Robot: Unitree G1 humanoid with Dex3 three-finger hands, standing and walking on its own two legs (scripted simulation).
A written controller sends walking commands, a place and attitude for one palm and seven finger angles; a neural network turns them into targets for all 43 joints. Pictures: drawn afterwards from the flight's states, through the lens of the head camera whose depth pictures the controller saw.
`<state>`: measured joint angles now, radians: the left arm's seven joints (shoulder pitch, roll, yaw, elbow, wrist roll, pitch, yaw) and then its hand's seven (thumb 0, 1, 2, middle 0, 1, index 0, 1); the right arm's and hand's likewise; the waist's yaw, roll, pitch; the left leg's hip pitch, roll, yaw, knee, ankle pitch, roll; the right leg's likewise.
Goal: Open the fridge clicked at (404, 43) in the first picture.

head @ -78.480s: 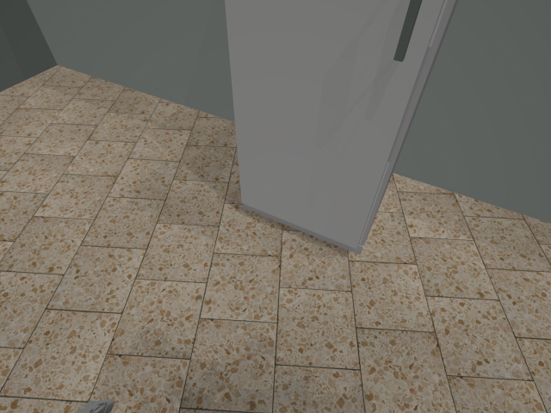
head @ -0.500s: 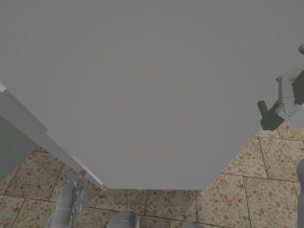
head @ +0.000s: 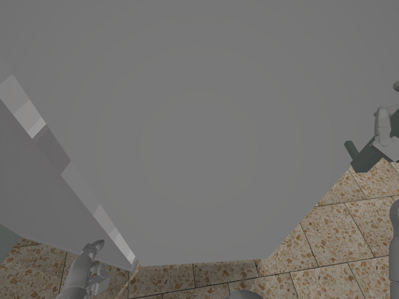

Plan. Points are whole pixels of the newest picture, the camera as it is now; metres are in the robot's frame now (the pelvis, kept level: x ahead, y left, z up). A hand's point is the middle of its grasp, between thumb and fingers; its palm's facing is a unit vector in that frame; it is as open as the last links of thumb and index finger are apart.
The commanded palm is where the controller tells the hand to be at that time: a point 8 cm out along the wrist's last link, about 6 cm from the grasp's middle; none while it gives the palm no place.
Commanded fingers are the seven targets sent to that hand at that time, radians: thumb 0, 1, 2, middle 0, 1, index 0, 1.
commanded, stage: stop walking and hold the door back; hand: right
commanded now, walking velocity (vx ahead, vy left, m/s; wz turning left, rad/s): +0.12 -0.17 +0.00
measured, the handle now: out of the picture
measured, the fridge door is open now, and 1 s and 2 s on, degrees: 71 69 68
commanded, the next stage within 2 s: loosen the grip on the handle in 0.98 s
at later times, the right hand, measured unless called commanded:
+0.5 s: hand (376, 121) +0.34 -0.23 +0.23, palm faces +0.34 +0.91 -0.23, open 6.0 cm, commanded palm +0.31 -0.29 +0.21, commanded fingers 0.00 -0.90 -0.90 0.45 1.40 0.45 1.40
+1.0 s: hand (376, 125) +0.33 -0.23 +0.23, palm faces +0.28 +0.94 -0.18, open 5.7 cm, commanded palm +0.30 -0.28 +0.21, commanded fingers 0.00 -0.90 -0.90 0.45 1.40 0.45 1.40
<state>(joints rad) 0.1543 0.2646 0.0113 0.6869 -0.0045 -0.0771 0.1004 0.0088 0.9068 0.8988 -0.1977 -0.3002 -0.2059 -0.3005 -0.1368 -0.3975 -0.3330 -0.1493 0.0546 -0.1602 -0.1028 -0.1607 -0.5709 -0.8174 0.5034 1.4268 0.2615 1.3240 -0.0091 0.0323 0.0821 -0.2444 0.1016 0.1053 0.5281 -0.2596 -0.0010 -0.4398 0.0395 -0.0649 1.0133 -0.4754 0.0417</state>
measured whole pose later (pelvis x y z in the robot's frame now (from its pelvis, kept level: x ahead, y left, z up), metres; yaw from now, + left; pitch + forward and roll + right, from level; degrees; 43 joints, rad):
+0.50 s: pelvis -0.07 +0.00 -0.01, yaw -1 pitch -1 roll +1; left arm 0.22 0.19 -0.06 0.72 -0.03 -0.02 0.08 0.01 0.90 0.90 -0.20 -0.30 -0.21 -0.30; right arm -0.64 -0.43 -0.24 0.45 0.04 -0.13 -0.07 -0.10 -0.62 -0.81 0.46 1.41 0.36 1.40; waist 0.00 -0.07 0.06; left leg -0.27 -0.01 0.09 0.56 -0.27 0.03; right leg -0.34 -0.02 -0.03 0.75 -0.42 -0.01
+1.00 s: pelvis -0.07 -0.03 +0.00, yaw +1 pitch -1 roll +0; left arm 0.19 0.22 -0.04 0.68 -0.02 -0.04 0.09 0.01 0.91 0.90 -0.20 -0.30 -0.21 -0.30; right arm -0.55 -0.38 -0.22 0.37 0.05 -0.15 -0.08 -0.10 -0.68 -0.76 0.44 1.44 0.35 1.40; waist 0.01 -0.03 0.02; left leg -0.25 0.02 0.03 0.52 -0.25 -0.01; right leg -0.29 -0.05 -0.09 0.53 -0.23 0.00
